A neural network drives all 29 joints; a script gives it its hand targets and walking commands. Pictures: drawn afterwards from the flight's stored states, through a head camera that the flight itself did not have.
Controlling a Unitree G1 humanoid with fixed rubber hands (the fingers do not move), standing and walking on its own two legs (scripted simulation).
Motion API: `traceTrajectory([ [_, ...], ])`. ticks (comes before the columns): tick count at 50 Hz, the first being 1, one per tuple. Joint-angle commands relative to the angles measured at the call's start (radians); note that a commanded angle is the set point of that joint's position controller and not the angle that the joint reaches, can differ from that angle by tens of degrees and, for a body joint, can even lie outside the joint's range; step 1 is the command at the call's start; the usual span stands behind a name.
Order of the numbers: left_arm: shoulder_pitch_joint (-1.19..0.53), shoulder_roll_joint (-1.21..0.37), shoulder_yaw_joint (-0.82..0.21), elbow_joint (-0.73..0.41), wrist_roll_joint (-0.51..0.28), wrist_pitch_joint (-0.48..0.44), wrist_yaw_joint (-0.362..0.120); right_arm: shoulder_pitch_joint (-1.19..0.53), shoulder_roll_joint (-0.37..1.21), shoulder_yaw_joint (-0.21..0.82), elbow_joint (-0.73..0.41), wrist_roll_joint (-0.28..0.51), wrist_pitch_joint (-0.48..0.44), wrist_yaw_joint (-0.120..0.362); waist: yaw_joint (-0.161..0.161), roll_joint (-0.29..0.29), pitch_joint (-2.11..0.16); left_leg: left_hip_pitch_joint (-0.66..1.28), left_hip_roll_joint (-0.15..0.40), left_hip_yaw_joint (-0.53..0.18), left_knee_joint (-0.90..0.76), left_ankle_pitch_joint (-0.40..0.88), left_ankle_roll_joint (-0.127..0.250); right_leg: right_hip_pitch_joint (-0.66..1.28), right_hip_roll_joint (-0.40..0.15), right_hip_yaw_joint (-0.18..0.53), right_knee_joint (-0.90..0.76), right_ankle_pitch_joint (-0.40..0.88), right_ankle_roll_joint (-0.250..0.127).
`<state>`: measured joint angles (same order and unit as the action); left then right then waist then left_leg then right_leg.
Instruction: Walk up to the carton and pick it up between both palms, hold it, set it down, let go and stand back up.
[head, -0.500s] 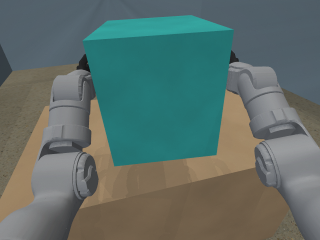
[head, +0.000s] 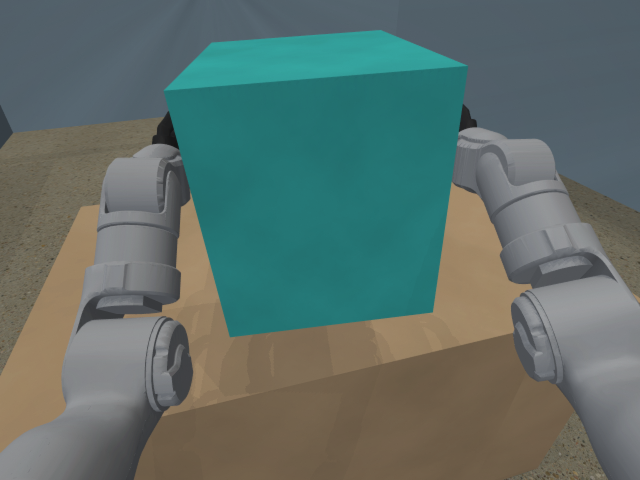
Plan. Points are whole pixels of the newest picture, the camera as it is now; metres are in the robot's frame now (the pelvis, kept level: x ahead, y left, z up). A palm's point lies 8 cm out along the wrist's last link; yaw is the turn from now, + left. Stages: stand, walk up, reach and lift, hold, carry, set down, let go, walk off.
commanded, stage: hold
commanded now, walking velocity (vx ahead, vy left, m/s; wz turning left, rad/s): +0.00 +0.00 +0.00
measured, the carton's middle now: (313, 166) +0.42 +0.00 +0.26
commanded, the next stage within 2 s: none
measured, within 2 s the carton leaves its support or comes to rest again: neither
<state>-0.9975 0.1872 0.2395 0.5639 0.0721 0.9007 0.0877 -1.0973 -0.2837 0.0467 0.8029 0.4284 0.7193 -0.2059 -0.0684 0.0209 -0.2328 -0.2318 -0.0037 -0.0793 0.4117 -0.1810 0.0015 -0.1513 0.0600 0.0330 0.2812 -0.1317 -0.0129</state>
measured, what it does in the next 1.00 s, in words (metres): stands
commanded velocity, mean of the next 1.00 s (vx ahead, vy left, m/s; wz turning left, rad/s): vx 0.00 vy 0.00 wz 0.00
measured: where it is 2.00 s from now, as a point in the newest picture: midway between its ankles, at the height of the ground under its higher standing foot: outside the picture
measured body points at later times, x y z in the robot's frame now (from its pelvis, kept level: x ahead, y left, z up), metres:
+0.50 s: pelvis +0.00 +0.00 +0.00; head -0.10 +0.01 +0.44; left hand +0.39 +0.17 +0.30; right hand +0.38 -0.17 +0.31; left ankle +0.02 +0.11 -0.75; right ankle +0.01 -0.11 -0.75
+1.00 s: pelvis +0.00 +0.00 +0.00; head -0.10 +0.01 +0.44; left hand +0.39 +0.17 +0.30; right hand +0.38 -0.17 +0.30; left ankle +0.02 +0.11 -0.75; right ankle +0.01 -0.11 -0.75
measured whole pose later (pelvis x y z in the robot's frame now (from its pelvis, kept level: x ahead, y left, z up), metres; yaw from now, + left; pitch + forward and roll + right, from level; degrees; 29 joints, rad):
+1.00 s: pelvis +0.00 +0.00 +0.00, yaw +0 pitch +0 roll -2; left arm -1.05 0.20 0.26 0.64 0.07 0.88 0.09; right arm -1.13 -0.27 0.02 0.85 0.41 0.72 -0.20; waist -0.06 0.03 -0.24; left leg -0.24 0.00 -0.09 0.41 -0.17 0.00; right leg -0.16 0.06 0.04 0.28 -0.13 -0.02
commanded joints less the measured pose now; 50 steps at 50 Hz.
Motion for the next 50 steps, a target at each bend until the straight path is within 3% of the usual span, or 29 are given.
traceTrajectory([
  [1,-1.073,-0.705,-0.323,-0.385,-0.258,-0.136,-0.177,-1.004,0.753,0.149,-0.429,0.202,-0.06,0.142,-0.023,0.025,-0.487,0.171,-0.017,-0.026,-0.029,0.249,-0.039,0.136,0.015,0.027,0.003,0.269,0.03],
  [4,-1.001,-0.684,-0.278,-0.34,-0.211,-0.12,-0.17,-1.003,0.718,0.152,-0.409,0.207,-0.052,0.14,0.01,0.043,-0.467,0.162,-0.018,-0.019,-0.042,0.224,-0.034,0.146,0.014,0.028,0.002,0.249,0.037],
  [6,-0.988,-0.692,-0.29,-0.332,-0.204,-0.109,-0.171,-1.007,0.716,0.166,-0.427,0.214,-0.053,0.137,0.014,0.05,-0.43,0.138,-0.014,-0.017,-0.044,0.237,-0.035,0.154,0.014,0.03,-0.001,0.256,0.037],
  [8,-0.989,-0.656,-0.249,-0.302,-0.186,-0.108,-0.178,-0.987,0.722,0.153,-0.354,0.204,-0.039,0.135,0.031,0.006,-0.398,0.127,-0.011,-0.01,-0.056,0.198,-0.022,0.154,0.017,0.029,-0.008,0.217,0.041],
  [9,-0.98,-0.651,-0.24,-0.275,-0.18,-0.106,-0.183,-0.97,0.73,0.15,-0.353,0.193,-0.04,0.132,0.03,-0.006,-0.387,0.104,-0.02,-0.004,-0.058,0.179,-0.02,0.165,0.005,0.037,-0.012,0.218,0.045],
  [11,-0.99,-0.681,-0.266,-0.268,-0.192,-0.11,-0.188,-1.007,0.722,0.138,-0.397,0.187,-0.054,0.131,0.013,0.034,-0.418,0.123,-0.023,-0.008,-0.052,0.189,-0.026,0.153,0.002,0.036,-0.007,0.235,0.036],
  [12,-1.026,-0.685,-0.283,-0.321,-0.208,-0.117,-0.185,-0.993,0.735,0.131,-0.385,0.195,-0.053,0.132,0.004,0.047,-0.424,0.133,-0.014,-0.016,-0.05,0.217,-0.033,0.158,0.012,0.03,0.003,0.248,0.033],
  [13,-1.006,-0.689,-0.285,-0.297,-0.205,-0.113,-0.187,-0.974,0.718,0.126,-0.372,0.185,-0.047,0.131,-0.004,0.062,-0.413,0.143,-0.018,-0.008,-0.043,0.23,-0.043,0.156,0.014,0.034,-0.004,0.27,0.03],
  [14,-1.035,-0.721,-0.315,-0.355,-0.238,-0.118,-0.187,-1.007,0.733,0.139,-0.422,0.197,-0.055,0.132,-0.007,0.077,-0.466,0.163,-0.011,-0.019,-0.028,0.278,-0.053,0.17,0.027,0.025,0.006,0.286,0.023],
  [16,-0.995,-0.696,-0.281,-0.304,-0.231,-0.119,-0.19,-1.0,0.712,0.13,-0.416,0.195,-0.044,0.132,-0.003,0.031,-0.422,0.139,-0.016,-0.012,-0.027,0.281,-0.044,0.168,0.026,0.027,-0.004,0.295,0.027],
  [17,-1.005,-0.669,-0.266,-0.328,-0.215,-0.124,-0.189,-0.998,0.73,0.151,-0.405,0.203,-0.042,0.134,0.015,0.002,-0.428,0.147,-0.016,-0.012,-0.031,0.303,-0.039,0.182,0.024,0.025,0.002,0.315,0.036],
  [18,-0.951,-0.652,-0.222,-0.246,-0.192,-0.115,-0.193,-0.977,0.707,0.136,-0.372,0.193,-0.037,0.131,0.018,-0.01,-0.368,0.132,-0.022,-0.007,-0.046,0.236,-0.028,0.166,0.014,0.036,-0.016,0.27,0.045],
  [19,-0.971,-0.661,-0.232,-0.276,-0.202,-0.12,-0.197,-1.016,0.722,0.139,-0.405,0.197,-0.045,0.131,0.013,-0.019,-0.394,0.131,-0.024,-0.004,-0.05,0.207,-0.023,0.17,0.013,0.037,-0.011,0.249,0.046],
  [21,-0.997,-0.668,-0.247,-0.277,-0.2,-0.123,-0.195,-1.009,0.72,0.131,-0.388,0.182,-0.046,0.131,0.016,-0.011,-0.401,0.126,-0.021,-0.003,-0.05,0.18,-0.018,0.139,0.012,0.034,-0.018,0.203,0.04],
  [24,-1.042,-0.684,-0.287,-0.305,-0.228,-0.128,-0.189,-1.007,0.733,0.116,-0.369,0.178,-0.05,0.134,-0.017,0.029,-0.448,0.139,-0.016,-0.015,-0.053,0.188,-0.028,0.146,0.007,0.032,-0.008,0.221,0.032],
  [26,-1.008,-0.676,-0.26,-0.243,-0.203,-0.121,-0.187,-1.004,0.712,0.112,-0.34,0.166,-0.042,0.136,-0.004,0.018,-0.397,0.133,-0.008,-0.015,-0.068,0.148,-0.028,0.131,0.013,0.03,-0.023,0.176,0.031],
  [29,-1.041,-0.704,-0.281,-0.286,-0.215,-0.12,-0.183,-1.018,0.713,0.108,-0.339,0.182,-0.047,0.142,-0.008,0.054,-0.4,0.11,-0.001,-0.021,-0.062,0.169,-0.044,0.132,0.023,0.025,-0.009,0.172,0.018],
  [31,-1.047,-0.688,-0.253,-0.23,-0.209,-0.12,-0.18,-0.997,0.692,0.075,-0.264,0.168,-0.041,0.152,-0.001,0.069,-0.356,0.084,0.003,-0.023,-0.084,0.091,-0.039,0.111,0.016,0.022,-0.02,0.097,0.02],
  [33,-1.074,-0.692,-0.264,-0.26,-0.223,-0.138,-0.181,-1.015,0.728,0.09,-0.294,0.171,-0.053,0.155,0.009,0.05,-0.41,0.073,-0.014,-0.01,-0.069,0.123,-0.025,0.119,0.01,0.035,-0.018,0.141,0.024],
  [34,-1.073,-0.662,-0.24,-0.258,-0.217,-0.145,-0.181,-1.027,0.762,0.116,-0.309,0.186,-0.052,0.153,0.014,0.007,-0.435,0.085,-0.019,-0.004,-0.058,0.138,-0.013,0.133,0.002,0.04,-0.013,0.165,0.035],
  [36,-1.047,-0.675,-0.248,-0.248,-0.227,-0.142,-0.174,-1.062,0.753,0.126,-0.379,0.194,-0.059,0.139,0.016,0.025,-0.466,0.106,-0.027,-0.008,-0.05,0.182,-0.013,0.166,0.002,0.043,-0.004,0.238,0.046],
  [37,-1.058,-0.65,-0.233,-0.262,-0.22,-0.144,-0.174,-1.062,0.768,0.128,-0.365,0.196,-0.055,0.134,0.021,0.0,-0.467,0.092,-0.029,-0.007,-0.05,0.168,-0.014,0.18,0.004,0.042,-0.001,0.228,0.054],
  [40,-1.066,-0.681,-0.27,-0.292,-0.226,-0.144,-0.177,-1.021,0.747,0.116,-0.353,0.194,-0.057,0.138,0.005,0.047,-0.465,0.107,-0.024,-0.011,-0.054,0.182,-0.024,0.155,0.01,0.032,-0.001,0.215,0.041],
  [42,-1.034,-0.676,-0.248,-0.227,-0.21,-0.132,-0.184,-1.006,0.72,0.101,-0.311,0.173,-0.051,0.136,-0.012,0.05,-0.415,0.097,-0.021,-0.011,-0.067,0.135,-0.029,0.146,-0.003,0.036,-0.023,0.175,0.036],
  [44,-1.021,-0.665,-0.228,-0.221,-0.201,-0.128,-0.191,-1.011,0.717,0.1,-0.3,0.171,-0.049,0.141,0.012,0.039,-0.362,0.09,-0.015,-0.008,-0.072,0.102,-0.024,0.126,0.0,0.036,-0.022,0.142,0.032],
  [45,-1.039,-0.661,-0.25,-0.246,-0.203,-0.133,-0.191,-1.011,0.715,0.089,-0.307,0.164,-0.052,0.142,-0.004,0.058,-0.386,0.093,-0.015,-0.005,-0.072,0.107,-0.027,0.135,-0.002,0.034,-0.02,0.148,0.031],
  [46,-1.022,-0.652,-0.231,-0.227,-0.202,-0.135,-0.19,-1.013,0.72,0.095,-0.302,0.169,-0.051,0.145,0.016,0.028,-0.403,0.094,-0.014,-0.007,-0.073,0.1,-0.018,0.148,0.001,0.031,-0.02,0.133,0.035],
  [47,-1.054,-0.657,-0.244,-0.257,-0.22,-0.143,-0.187,-1.035,0.734,0.108,-0.344,0.173,-0.057,0.144,0.007,0.006,-0.45,0.099,-0.015,-0.01,-0.064,0.131,-0.017,0.151,-0.001,0.034,-0.011,0.175,0.036],
  [50,-1.06,-0.687,-0.255,-0.253,-0.223,-0.141,-0.183,-1.029,0.722,0.093,-0.331,0.173,-0.058,0.141,-0.007,0.039,-0.434,0.121,-0.011,-0.016,-0.056,0.17,-0.034,0.149,0.006,0.025,-0.005,0.207,0.029],
])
